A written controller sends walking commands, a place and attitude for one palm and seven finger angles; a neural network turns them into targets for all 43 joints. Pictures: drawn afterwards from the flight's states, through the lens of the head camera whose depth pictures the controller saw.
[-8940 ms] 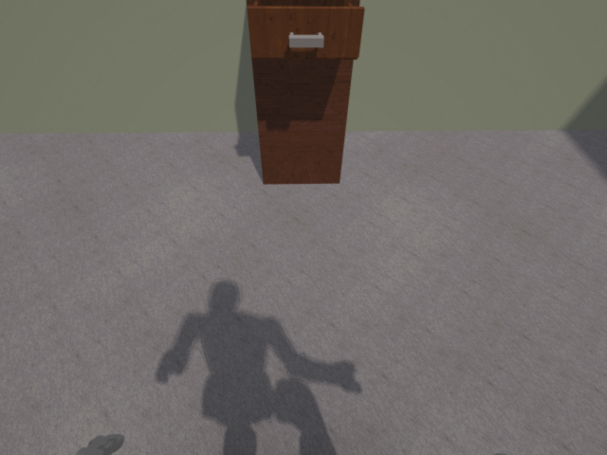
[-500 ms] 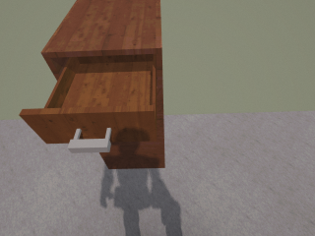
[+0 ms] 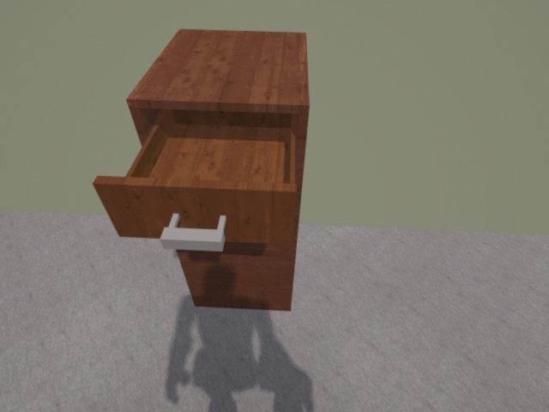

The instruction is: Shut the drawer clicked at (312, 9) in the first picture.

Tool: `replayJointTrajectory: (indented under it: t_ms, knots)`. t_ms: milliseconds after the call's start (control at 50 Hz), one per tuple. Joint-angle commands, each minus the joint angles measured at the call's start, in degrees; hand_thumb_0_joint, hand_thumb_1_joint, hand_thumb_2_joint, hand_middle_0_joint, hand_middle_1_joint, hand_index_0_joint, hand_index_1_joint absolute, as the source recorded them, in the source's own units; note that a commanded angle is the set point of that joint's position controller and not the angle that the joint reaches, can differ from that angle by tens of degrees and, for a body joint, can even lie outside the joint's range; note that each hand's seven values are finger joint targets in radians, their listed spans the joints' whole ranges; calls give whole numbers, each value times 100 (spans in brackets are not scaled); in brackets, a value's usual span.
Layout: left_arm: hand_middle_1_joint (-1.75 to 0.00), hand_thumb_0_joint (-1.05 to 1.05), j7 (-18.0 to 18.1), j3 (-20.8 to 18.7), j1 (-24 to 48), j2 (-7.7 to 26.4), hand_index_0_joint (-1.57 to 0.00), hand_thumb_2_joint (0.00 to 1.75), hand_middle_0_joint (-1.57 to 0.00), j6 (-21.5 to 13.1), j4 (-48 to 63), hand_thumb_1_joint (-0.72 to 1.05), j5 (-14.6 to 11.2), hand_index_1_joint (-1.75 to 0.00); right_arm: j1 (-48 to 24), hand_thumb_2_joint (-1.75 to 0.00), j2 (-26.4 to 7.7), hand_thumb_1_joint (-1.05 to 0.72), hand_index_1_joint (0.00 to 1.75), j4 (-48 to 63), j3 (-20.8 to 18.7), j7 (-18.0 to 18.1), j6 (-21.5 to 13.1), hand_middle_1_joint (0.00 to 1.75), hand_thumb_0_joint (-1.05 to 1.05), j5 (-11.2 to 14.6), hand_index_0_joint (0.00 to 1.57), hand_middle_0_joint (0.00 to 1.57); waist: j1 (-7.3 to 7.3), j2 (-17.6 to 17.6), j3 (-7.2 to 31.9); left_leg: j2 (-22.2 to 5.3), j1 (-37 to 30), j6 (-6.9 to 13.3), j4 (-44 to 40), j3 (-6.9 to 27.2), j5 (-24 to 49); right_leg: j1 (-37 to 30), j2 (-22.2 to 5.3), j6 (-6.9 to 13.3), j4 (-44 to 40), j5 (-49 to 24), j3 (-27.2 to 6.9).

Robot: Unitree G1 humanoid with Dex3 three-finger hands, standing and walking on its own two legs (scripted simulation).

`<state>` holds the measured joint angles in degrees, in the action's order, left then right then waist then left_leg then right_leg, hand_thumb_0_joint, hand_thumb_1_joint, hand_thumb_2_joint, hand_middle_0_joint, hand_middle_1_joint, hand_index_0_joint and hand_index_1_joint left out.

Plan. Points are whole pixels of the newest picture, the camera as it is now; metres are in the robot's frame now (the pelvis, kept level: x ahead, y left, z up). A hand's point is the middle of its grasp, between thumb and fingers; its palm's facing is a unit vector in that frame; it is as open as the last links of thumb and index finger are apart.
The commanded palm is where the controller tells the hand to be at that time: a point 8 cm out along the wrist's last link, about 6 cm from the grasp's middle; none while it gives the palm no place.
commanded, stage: come to a stop and stand still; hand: left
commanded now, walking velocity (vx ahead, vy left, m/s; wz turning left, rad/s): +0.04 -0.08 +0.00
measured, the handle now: (196, 229) +0.40 +0.17 +0.04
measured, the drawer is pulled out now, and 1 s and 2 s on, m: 0.24 0.24 0.24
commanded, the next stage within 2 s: look again from close up in 0.32 s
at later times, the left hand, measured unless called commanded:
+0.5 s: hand out of the picture -0.02 +0.12 -0.18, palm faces +0.04 -0.99 -0.13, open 7.4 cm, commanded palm none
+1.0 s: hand out of the picture +0.00 +0.21 -0.18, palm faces -0.02 -0.98 -0.21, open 7.4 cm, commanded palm none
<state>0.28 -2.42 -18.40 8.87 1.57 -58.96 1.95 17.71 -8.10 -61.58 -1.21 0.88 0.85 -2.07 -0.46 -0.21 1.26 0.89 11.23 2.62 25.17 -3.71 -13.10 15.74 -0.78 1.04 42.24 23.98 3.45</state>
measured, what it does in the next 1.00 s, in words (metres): steps on the spot: right foot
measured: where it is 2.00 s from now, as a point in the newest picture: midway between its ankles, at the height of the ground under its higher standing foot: outside the picture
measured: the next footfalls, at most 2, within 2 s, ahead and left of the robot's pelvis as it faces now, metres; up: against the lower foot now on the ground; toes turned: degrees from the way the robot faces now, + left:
right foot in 0.08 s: +0.00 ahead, -0.10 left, +0.00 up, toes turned -2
right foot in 1.40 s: +0.08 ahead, -0.11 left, +0.00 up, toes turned -4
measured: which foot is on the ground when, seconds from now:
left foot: down 0.00-1.00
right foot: up 0.00-0.06, down 0.08-1.00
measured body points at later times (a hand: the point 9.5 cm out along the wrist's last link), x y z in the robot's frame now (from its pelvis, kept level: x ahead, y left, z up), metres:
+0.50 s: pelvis +0.00 -0.01 +0.00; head +0.02 -0.01 +0.44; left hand -0.02 +0.18 -0.17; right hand +0.01 -0.23 -0.17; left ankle +0.01 +0.10 -0.74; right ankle -0.04 -0.10 -0.74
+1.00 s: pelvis +0.00 +0.03 +0.00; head +0.02 +0.04 +0.45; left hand +0.00 +0.27 -0.16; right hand -0.01 -0.19 -0.16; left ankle +0.01 +0.10 -0.74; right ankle -0.04 -0.10 -0.74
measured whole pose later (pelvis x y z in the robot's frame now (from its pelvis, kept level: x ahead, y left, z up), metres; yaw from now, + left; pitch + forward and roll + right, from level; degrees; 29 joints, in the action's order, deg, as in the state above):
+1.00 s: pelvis +0.00 +0.03 +0.00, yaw -1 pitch +0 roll +0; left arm 1.8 0.5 -17.0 10.5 0.0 -60.5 1.0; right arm 16.1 -9.1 -62.3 1.1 1.0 -0.8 -1.0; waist -0.1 0.4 -2.5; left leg 3.2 13.3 4.5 26.1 -4.3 -13.0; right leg 9.1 -1.7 -1.1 26.7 17.6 0.6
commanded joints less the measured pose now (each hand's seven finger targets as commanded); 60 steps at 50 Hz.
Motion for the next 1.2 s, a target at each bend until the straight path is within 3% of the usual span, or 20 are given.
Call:
replayJointTrajectory:
  t_ms: [0, 60, 80, 140, 240, 380, 400, 420, 440, 480, 520, 560, 600, 620, 700, 820, 980, 1020, 1120, 1180]
  knots:
    - [-30, 0, 23, 60, -347, 71, -20, 90, -20, -259, 131, 90, -68, -30, 208, -90, -805, -90, 30, 162, -129, 54, -145, 30, 0, 52, 20, 20, 10, -148, -684, -1171, 532, 423, -994, 1407, -1526, -371, -14, 23, -1779, -440, -118]
    - [-30, 0, 105, 20, -718, 578, -20, 90, -20, -342, -118, 90, -109, -30, 108, -90, -313, -90, 30, 197, 21, 38, -216, 30, 0, 140, 20, 20, -22, 976, -535, -221, 991, -91, 449, 179, -558, -938, -1200, 533, -2698, -992, -1567]
    - [-30, 0, 88, 29, -703, 667, -20, 90, -20, -344, -145, 90, -122, -30, 72, -90, -293, -90, 30, 207, 42, 12, -244, 30, 0, 120, 20, 20, 37, 746, -434, -142, 798, -154, 534, 105, -503, -807, -1388, 692, -2601, -1466, -1666]
    - [-30, 0, 132, 118, -497, 409, -20, 90, -20, -426, -262, 90, -148, -30, 116, -90, -298, -90, 30, -11, 50, 54, -221, 30, 0, 118, 20, 20, 119, 1176, -409, -293, 422, -214, 465, 156, -68, -731, -1042, 636, -2310, -2890, -1226]
    - [-30, 0, 154, 157, -645, 223, -20, 90, -20, -357, -417, 90, -145, -30, 319, -90, -352, -90, 30, -371, 96, 141, -279, 30, 0, 158, 20, 20, 71, -293, -506, -680, -321, -39, -24, 464, 1452, -361, -470, 251, -1929, -2307, -659]
    - [-30, 0, 184, 202, -764, 128, -20, 90, -20, -332, -576, 90, -140, -30, 196, -90, -291, -90, 30, -397, 109, 182, -241, 30, 0, 167, 20, 20, 30, -15, -556, -681, -311, -46, -201, 519, 1220, -482, -506, 187, -2115, -2232, -643]
    - [-30, 0, 436, 150, -1124, 402, -20, 90, -20, -520, -736, 90, -38, -30, -515, -90, -513, -90, 30, 68, 73, 111, -307, 30, 0, 221, 20, 20, -223, 314, -675, -650, 247, -195, 1263, 284, 1342, -334, -844, -205, -2328, -5118, -1194]
    - [-30, 0, 409, 146, -877, 551, -20, 90, -20, -557, -442, 90, -72, -30, -206, -90, -185, -90, 30, 285, 95, 67, -232, 30, 0, 184, 20, 20, 124, 589, -485, -351, 734, -151, 1356, 372, -698, -714, -1147, -54, -2224, -5143, -1307]
    - [-30, 0, 363, 141, -763, 641, -20, 90, -20, -568, -345, 90, -54, -30, -268, -90, -148, -90, 30, 256, 100, 45, -197, 30, 0, 145, 20, 20, 25, 444, -447, -343, 770, -170, 1306, 220, -827, -921, -1236, 128, -2095, -5614, -1305]
    - [-30, 0, 342, 155, -613, 489, -20, 90, -20, -593, -232, 90, -63, -30, 3, -90, -207, -90, 30, 267, 82, 42, -221, 30, 0, 151, 20, 20, 161, 581, 9, -332, 641, -162, 1123, 230, -636, -1169, -1084, 511, -1891, -5160, -1079]
    - [-30, 0, 331, 179, -406, 483, -20, 90, -20, -535, -107, 90, -108, -30, 161, -90, -275, -90, 30, 205, 80, 58, -242, 30, 0, 164, 20, 20, 258, 386, 111, -326, 73, -168, 489, 274, 61, -934, -819, 472, -1695, -4229, -870]
    - [-30, 0, 314, 188, -373, 381, -20, 90, -20, -432, -39, 90, -130, -30, 227, -90, -466, -90, 30, 160, 75, 72, -256, 30, 0, 137, 20, 20, 186, -185, -236, -603, -26, -64, 310, 522, 831, -456, -470, 302, -1670, -2575, -712]
    - [-30, 0, 291, 197, -358, 407, -20, 90, -20, -311, -38, 90, -105, -30, 32, -90, -526, -90, 30, 204, 90, 78, -235, 30, 0, 131, 20, 20, 73, -571, -745, -676, 402, 48, 5, 770, 507, -320, -297, 229, -1811, -1233, -650]
    - [-30, 0, 275, 207, -391, 424, -20, 90, -20, -292, -40, 90, -99, -30, -36, -90, -544, -90, 30, 256, 92, 77, -223, 30, 0, 134, 20, 20, 41, -451, -894, -675, 511, 72, -105, 820, 299, -267, -259, 217, -1868, -969, -654]
    - [-30, 0, 226, 239, -314, 465, -20, 90, -20, -250, 0, 90, -103, -30, -27, -90, -703, -90, 30, 308, 98, 54, -211, 30, 0, 116, 20, 20, 36, -7, -1052, -660, 640, 89, -466, 951, -391, -186, -240, 182, -1947, -501, -646]
    - [-30, 0, 187, 234, -220, 545, -20, 90, -20, -210, 101, 90, -102, -30, -35, -90, -877, -90, 30, 309, 87, 44, -242, 30, 0, 105, 20, 20, -14, -42, -684, -795, 514, 182, -887, 1217, -692, -391, -263, 98, -1781, -604, -486]
    - [-30, 0, 191, 255, -259, 609, -20, 90, -20, -263, -54, 90, -136, -30, 27, -90, -816, -90, 30, 105, 121, 63, -320, 30, 0, 141, 20, 20, -2, 59, -155, -691, -122, 147, -547, 900, 824, -575, -431, 54, -1911, -1317, -597]
    - [-30, 0, 178, 253, -271, 590, -20, 90, -20, -241, -135, 90, -126, -30, 111, -90, -833, -90, 30, 6, 114, 73, -297, 30, 0, 135, 20, 20, 53, 70, -143, -778, -230, 178, -583, 964, 403, -486, -343, 51, -1781, -869, -466]
    - [-30, 0, 113, 217, -205, 482, -20, 90, -20, -138, -90, 90, -32, -30, 305, -90, -1062, -90, 30, -52, -40, 150, -226, 30, 0, 90, 20, 20, 164, -466, -582, -1428, -458, 608, -1001, 1825, -330, 580, -48, 56, -899, 16, -92]
    - [-30, 0, 71, 146, 39, 507, -20, 90, -20, -88, 62, 90, -10, -30, 603, -90, -1094, -90, 30, -67, -95, 204, -217, 30, 0, 36, 20, 20, 304, -552, -574, -1920, -710, 1063, -966, 2224, 603, 1273, -116, 101, 274, 755, -182]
